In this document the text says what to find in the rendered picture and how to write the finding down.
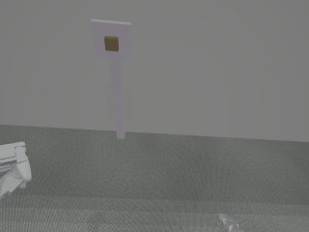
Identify robot right hand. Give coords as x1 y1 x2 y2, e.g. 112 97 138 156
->
218 212 244 232

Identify panel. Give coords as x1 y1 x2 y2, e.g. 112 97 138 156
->
90 18 131 139

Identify button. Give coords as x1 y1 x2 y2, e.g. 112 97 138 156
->
104 36 119 52

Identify robot left hand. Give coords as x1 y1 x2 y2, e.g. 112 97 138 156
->
0 141 32 200

